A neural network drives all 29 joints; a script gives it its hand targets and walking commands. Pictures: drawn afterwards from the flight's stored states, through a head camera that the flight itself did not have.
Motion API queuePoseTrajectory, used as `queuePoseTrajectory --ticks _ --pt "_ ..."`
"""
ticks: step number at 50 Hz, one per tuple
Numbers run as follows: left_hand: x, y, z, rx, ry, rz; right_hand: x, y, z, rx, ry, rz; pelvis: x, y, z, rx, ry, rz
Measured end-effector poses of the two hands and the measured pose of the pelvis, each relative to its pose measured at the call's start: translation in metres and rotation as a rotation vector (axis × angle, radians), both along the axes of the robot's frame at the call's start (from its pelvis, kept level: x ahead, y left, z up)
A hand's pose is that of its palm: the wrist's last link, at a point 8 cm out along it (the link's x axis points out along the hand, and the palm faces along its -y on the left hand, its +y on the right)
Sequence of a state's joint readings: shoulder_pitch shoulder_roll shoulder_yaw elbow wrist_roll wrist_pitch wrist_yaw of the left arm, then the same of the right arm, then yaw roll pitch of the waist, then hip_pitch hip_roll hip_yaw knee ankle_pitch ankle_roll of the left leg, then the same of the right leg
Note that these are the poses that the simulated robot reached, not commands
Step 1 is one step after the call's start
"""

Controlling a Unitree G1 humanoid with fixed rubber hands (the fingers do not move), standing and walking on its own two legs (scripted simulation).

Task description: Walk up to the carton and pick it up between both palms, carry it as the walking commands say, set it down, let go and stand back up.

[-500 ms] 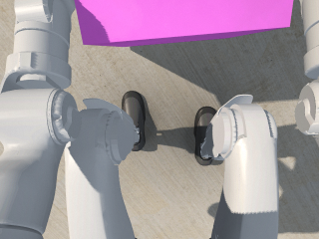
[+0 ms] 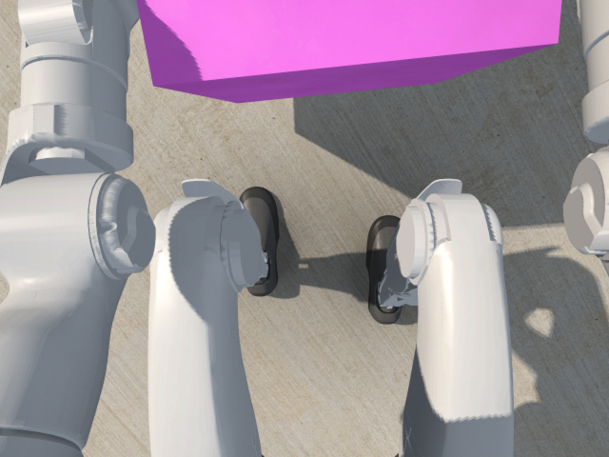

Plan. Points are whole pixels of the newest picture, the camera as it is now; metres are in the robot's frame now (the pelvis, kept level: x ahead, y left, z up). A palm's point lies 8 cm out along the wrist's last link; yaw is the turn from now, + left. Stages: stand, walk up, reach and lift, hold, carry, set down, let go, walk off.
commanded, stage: reach and lift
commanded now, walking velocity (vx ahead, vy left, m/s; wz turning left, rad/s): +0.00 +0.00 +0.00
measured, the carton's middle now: out of the picture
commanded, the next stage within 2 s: none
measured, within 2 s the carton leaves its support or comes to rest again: neither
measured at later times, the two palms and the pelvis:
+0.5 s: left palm out of the picture +0.55 +0.20 -0.04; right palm out of the picture +0.58 -0.19 -0.03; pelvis +0.00 +0.00 +0.05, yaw +0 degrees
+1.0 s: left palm out of the picture +0.53 +0.20 +0.02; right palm out of the picture +0.56 -0.19 +0.03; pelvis +0.00 +0.00 +0.10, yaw +0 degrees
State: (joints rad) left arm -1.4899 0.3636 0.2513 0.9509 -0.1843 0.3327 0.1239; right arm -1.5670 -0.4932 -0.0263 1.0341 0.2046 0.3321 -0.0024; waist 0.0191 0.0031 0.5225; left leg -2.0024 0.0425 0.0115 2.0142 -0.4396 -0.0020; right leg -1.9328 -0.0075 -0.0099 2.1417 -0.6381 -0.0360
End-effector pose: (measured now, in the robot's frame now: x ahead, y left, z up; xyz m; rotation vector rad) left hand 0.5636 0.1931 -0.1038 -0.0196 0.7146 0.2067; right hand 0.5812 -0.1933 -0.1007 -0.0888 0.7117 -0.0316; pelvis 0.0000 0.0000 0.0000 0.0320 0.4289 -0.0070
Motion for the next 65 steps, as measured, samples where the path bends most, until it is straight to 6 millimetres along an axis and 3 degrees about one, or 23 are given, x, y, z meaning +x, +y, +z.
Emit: queuePoseTrajectory --ticks 17,28,52,65 --pt "-0.006 0.005 0.034 -0.011 -0.013 0.015 0.000 0.006 0.037 -0.006 -0.010 0.013 -0.001 0.001 0.026 -0.005 -0.016 0.002" --pt "-0.014 0.005 0.078 -0.034 -0.033 0.038 -0.007 0.006 0.082 0.021 -0.023 -0.009 -0.002 0.002 0.055 -0.009 -0.031 0.003" --pt "-0.036 0.007 0.129 -0.028 -0.031 0.042 -0.026 0.008 0.131 0.023 -0.019 0.004 -0.004 -0.001 0.107 -0.008 -0.084 0.001" --pt "-0.048 0.009 0.187 -0.038 -0.079 0.043 -0.040 0.009 0.190 0.049 -0.062 -0.020 -0.012 0.001 0.132 -0.014 -0.107 0.001"
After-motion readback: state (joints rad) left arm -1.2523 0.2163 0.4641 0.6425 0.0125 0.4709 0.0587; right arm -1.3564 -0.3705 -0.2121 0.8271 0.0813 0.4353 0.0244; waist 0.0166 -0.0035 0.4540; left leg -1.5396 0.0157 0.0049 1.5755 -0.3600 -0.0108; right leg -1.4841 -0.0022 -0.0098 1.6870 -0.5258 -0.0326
